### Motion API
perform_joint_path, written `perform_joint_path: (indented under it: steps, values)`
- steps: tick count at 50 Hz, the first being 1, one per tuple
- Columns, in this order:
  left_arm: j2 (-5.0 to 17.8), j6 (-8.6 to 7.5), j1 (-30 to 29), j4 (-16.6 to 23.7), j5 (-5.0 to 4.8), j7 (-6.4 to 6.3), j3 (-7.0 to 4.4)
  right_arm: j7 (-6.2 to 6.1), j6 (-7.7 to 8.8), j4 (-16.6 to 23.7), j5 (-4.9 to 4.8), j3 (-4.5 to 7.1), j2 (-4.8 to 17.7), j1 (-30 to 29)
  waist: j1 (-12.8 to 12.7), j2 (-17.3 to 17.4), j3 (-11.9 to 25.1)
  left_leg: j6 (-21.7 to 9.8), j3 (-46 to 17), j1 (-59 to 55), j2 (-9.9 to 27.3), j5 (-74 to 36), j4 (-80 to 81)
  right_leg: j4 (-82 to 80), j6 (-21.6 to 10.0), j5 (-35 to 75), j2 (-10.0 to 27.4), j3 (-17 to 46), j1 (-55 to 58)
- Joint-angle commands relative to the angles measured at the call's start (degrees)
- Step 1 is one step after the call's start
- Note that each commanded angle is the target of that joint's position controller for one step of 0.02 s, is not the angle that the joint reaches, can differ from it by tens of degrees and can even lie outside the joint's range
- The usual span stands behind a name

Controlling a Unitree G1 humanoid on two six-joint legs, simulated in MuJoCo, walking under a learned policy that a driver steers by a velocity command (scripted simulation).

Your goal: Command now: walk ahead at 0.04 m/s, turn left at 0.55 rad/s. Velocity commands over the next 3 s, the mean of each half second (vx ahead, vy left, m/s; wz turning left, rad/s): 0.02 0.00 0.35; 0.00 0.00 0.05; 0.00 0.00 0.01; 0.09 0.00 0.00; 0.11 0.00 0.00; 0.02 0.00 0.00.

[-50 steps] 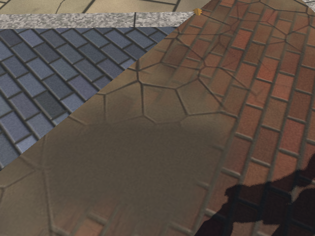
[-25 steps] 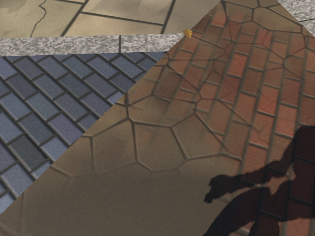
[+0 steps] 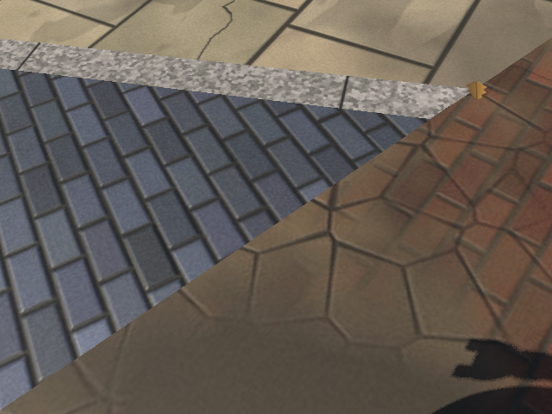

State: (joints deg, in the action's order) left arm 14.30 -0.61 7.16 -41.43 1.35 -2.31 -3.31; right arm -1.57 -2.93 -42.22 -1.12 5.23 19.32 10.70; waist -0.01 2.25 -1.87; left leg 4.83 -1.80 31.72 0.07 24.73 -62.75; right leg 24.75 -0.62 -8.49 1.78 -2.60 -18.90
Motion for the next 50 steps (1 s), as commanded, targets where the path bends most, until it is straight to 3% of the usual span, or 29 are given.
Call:
perform_joint_path:
  steps: [1,6,8,9,10,11,12,13,14,16,18,21,24,26,28,29,30,31,32,33,36,43,50]
  values:
    - [9.69,-0.15,-1.29,3.18,-0.18,-0.64,-2.67,0.51,0.1,5.08,0.17,0.18,1.78,0.94,-0.06,-11.42,8.01,0.17,0.94,-1.37,2.32,-3.07,6.73,-7.45,-12.62,16.22,13.96,7.6,8.86]
    - [12.33,0.23,-0.79,2.34,-1.29,0.04,-3.64,2.07,-0.21,7.16,0.2,0.56,3.22,-0.14,-0.66,-12.53,8.48,-2.74,4.16,-9.29,2.03,-4.63,19.39,-5.98,-11.52,13.0,16.49,5.47,9.3]
    - [12.46,0.44,-1.28,1.63,-2.48,0.29,-3.59,2.51,-0.29,6.39,0.54,0.73,2.64,2.54,1.3,-11.52,8.05,-5.31,5.77,-15.8,0.28,-10.22,30.41,-2.31,-9.04,9.88,15.45,4.22,7.47]
    - [11.13,0.56,0.32,0.58,-2.84,0.47,-3.21,2.4,-0.25,5.45,0.84,1.07,3.23,4.69,1.89,-9.91,7.83,-7.04,5.45,-21.32,-1.0,-14.17,36.34,1.2,-6.28,6.54,13.63,2.47,4.48]
    - [8.11,0.55,3.05,-0.35,-1.89,0.98,-2.37,1.83,-0.15,5.49,1.0,1.87,6.3,5.9,0.99,-0.95,7.7,-9.72,-3.57,-28.59,4.95,-25.41,41.13,10.56,-1.07,-2.94,9.52,-2.67,-3.02]
    - [4.56,0.36,3.81,1.41,1.34,1.74,-0.96,0.77,-0.17,7.62,1.29,2.27,11.26,4.77,-1.36,16.48,7.43,-17.05,-21.18,-34.23,20.25,-47.04,40.11,27.43,4.65,-29.89,2.15,-6.25,-17.52]
    - [8.21,0.27,-1.51,2.89,-0.02,0.92,-2.19,1.38,0.97,7.96,3.44,1.98,10.76,6.3,3.77,12.67,9.78,-24.65,-23.97,-25.96,23.9,-41.35,43.17,35.85,4.72,-30.99,0.74,1.82,-18.28]
    - [10.2,0.68,-2.97,2.58,-1.56,0.42,-2.89,1.71,2.04,7.57,3.7,1.55,9.47,4.06,2.83,8.15,6.9,-22.68,-19.25,-23.55,19.64,-35.23,44.12,39.67,4.05,-26.47,1.55,3.62,-18.01]
    - [9.93,1.15,-1.38,1.45,-1.7,0.06,-3.12,1.64,2.71,7.27,2.79,1.12,7.77,0.5,0.91,6.67,5.56,-19.25,-15.36,-22.52,16.23,-30.83,44.15,39.5,3.56,-21.58,1.88,4.39,-18.3]
    - [9.48,1.93,1.5,-0.79,-0.84,-0.5,-3.31,1.17,3.1,7.39,1.7,-0.2,4.59,-3.42,-1.01,5.73,5.54,-16.73,-10.9,-20.35,13.2,-32.63,44.0,40.19,4.32,-15.06,1.87,4.56,-15.03]
    - [8.22,1.77,3.17,-1.51,-1.17,-0.36,-3.04,0.77,3.42,6.92,2.1,-1.13,2.33,-3.68,-1.79,5.4,6.86,-16.75,-8.66,-20.41,11.9,-34.27,43.98,38.2,4.81,-11.39,1.63,4.63,-11.54]
    - [6.0,1.52,1.16,-1.27,-1.28,-0.03,-1.84,0.43,3.47,5.79,1.91,-1.14,2.33,-3.19,-0.37,5.62,6.37,-16.57,-8.34,-22.58,11.21,-30.53,43.61,25.13,5.0,-10.52,2.26,4.79,-8.14]
    - [6.6,1.43,0.38,-1.13,-1.45,0.38,-1.54,0.74,3.1,4.37,1.96,-0.84,3.53,-2.1,1.16,6.1,5.44,-18.04,-10.77,-21.77,12.2,-26.99,43.42,16.53,4.77,-13.76,1.51,3.64,-2.75]
    - [6.63,1.2,1.77,-1.88,-1.64,0.61,-1.48,1.03,3.01,3.52,1.54,-1.25,2.72,-2.79,0.38,5.48,4.47,-17.57,-11.93,-20.74,11.77,-24.78,42.73,8.68,4.07,-10.58,0.91,3.02,1.17]
    - [6.71,0.62,4.16,-3.12,-0.59,0.97,-1.15,1.23,3.32,2.1,1.03,-1.88,1.18,-1.85,-1.35,2.6,4.43,-13.76,-10.96,-17.78,9.28,-21.91,41.49,-3.24,2.43,4.41,1.61,4.28,10.06]
    - [9.23,0.41,5.23,-3.17,-0.06,0.84,-1.43,1.38,3.84,1.78,1.95,-2.24,0.21,-0.59,-0.31,-1.02,6.01,-10.96,-9.05,-15.81,6.71,-18.25,39.47,-2.32,1.09,14.99,5.77,8.43,14.67]
    - [12.67,0.42,3.97,-4.14,-0.86,0.84,-2.37,1.87,4.38,1.62,2.31,-1.8,0.63,2.24,3.4,-8.25,5.97,-8.93,-4.87,-15.38,2.44,-14.48,39.78,1.55,-1.09,13.51,6.38,7.81,13.59]
    - [9.12,0.27,2.91,-4.15,-1.36,1.29,-1.83,1.82,4.3,1.26,2.64,-1.91,1.03,-0.7,1.05,-8.46,5.82,-7.12,-2.69,-19.02,0.99,-13.14,38.62,0.37,-1.85,4.73,5.11,7.56,8.88]
    - [7.18,0.01,2.17,-4.18,-0.9,1.49,-1.2,1.67,4.0,1.41,2.29,-1.63,1.55,-2.99,0.32,-7.36,4.39,-6.91,-2.54,-19.61,0.99,-12.97,37.83,-0.63,-1.22,1.0,4.38,7.29,6.74]
    - [7.08,-0.24,1.51,-4.38,-0.5,1.46,-1.07,1.33,3.56,1.39,2.0,-1.69,0.8,-3.83,0.27,-6.98,3.95,-7.34,-2.67,-19.92,1.34,-14.17,37.5,-0.94,-0.43,0.25,3.91,6.9,5.79]
    - [6.56,-0.98,2.31,-5.61,-0.65,1.24,-0.64,0.97,2.61,0.53,2.03,-1.6,0.3,-2.89,0.08,-5.84,2.66,-7.86,-3.21,-19.5,1.63,-15.61,37.79,-0.65,0.3,-0.29,3.19,6.12,5.58]
    - [6.45,-0.78,2.36,-8.08,-0.89,0.57,-0.15,0.54,2.93,-2.91,1.76,-1.27,-0.12,-1.33,-0.31,-2.53,1.83,-6.87,-2.86,-19.54,1.55,-16.96,38.09,-0.3,0.09,-0.75,2.4,5.72,6.32]
    - [5.79,-0.62,2.18,-11.08,-1.02,0.57,0.22,-0.01,3.05,-6.46,1.6,-1.17,0.14,-0.21,-0.23,-1.93,1.42,-6.46,-2.52,-20.61,1.63,-18.12,38.27,-0.69,-0.03,-0.57,1.57,5.15,6.45]
